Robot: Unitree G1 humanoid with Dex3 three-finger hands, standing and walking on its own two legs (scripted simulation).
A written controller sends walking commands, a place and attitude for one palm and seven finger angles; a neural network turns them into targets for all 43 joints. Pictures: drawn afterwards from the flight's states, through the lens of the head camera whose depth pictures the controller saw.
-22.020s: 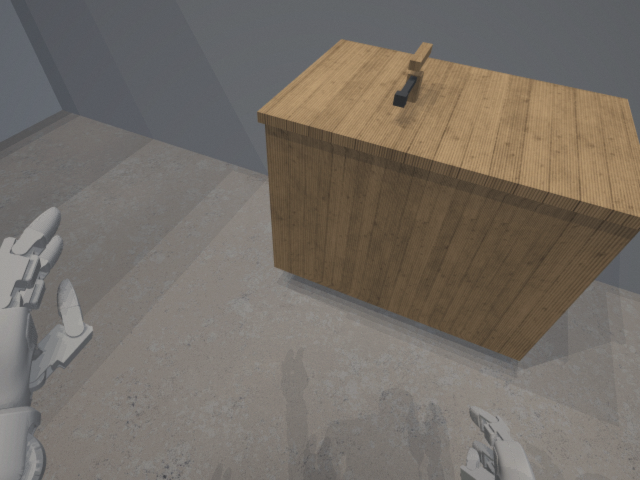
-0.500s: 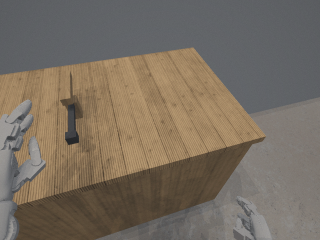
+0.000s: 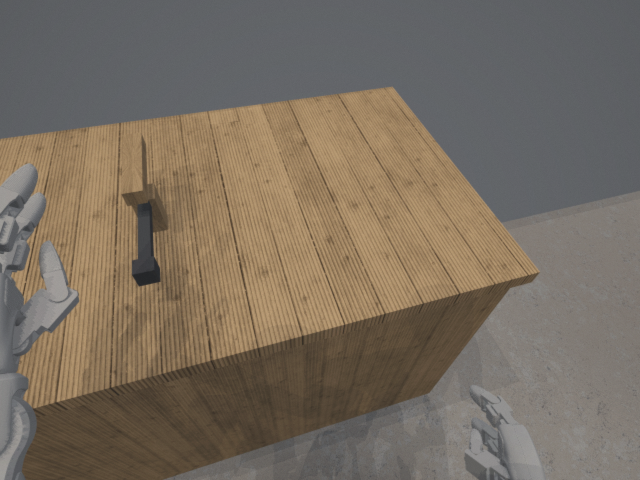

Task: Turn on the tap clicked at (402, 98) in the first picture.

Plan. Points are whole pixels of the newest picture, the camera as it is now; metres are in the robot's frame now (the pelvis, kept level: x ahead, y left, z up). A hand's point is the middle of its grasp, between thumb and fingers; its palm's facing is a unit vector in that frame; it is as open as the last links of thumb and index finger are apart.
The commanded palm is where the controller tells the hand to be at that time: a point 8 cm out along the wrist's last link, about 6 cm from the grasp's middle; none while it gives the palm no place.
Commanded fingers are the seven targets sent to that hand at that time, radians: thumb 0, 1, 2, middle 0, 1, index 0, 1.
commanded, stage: come to a stop and stand still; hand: left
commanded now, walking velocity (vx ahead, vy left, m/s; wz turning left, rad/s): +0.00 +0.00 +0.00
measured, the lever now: (146, 271) +0.35 +0.28 +0.03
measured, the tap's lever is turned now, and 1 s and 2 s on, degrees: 0 0 0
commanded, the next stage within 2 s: look again from close up in 0.68 s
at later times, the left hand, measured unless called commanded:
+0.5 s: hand (57, 302) +0.23 +0.27 +0.16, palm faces +0.35 -0.86 -0.37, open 7.4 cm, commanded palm +0.17 +0.31 +0.17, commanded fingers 0.00 0.90 0.90 -0.20 -0.30 -0.20 -0.30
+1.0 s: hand (53, 321) +0.21 +0.27 +0.15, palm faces +0.37 -0.85 -0.37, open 7.4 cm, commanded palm +0.15 +0.30 +0.17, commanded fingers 0.00 0.90 0.90 -0.20 -0.30 -0.20 -0.30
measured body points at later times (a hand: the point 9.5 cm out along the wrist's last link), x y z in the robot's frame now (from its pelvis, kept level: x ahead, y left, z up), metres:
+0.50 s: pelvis +0.01 +0.03 +0.00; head +0.03 +0.05 +0.45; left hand +0.20 +0.32 +0.18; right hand +0.22 -0.18 -0.05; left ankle +0.03 +0.09 -0.74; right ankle +0.01 -0.11 -0.74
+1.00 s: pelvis +0.00 +0.02 +0.00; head +0.02 +0.04 +0.45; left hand +0.19 +0.31 +0.17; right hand +0.18 -0.20 -0.07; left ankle +0.03 +0.09 -0.74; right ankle +0.01 -0.11 -0.74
